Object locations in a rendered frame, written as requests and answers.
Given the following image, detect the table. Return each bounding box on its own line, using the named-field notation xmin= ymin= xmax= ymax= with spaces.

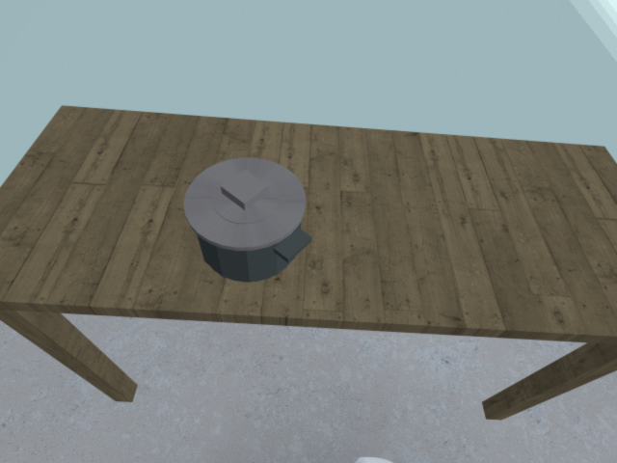
xmin=0 ymin=105 xmax=617 ymax=420

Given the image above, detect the knob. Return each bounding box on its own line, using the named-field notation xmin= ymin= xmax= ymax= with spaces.
xmin=221 ymin=170 xmax=269 ymax=210

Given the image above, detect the lid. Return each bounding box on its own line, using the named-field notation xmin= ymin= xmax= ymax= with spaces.
xmin=184 ymin=157 xmax=307 ymax=251

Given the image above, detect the pot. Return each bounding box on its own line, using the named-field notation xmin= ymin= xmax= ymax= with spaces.
xmin=189 ymin=180 xmax=312 ymax=283

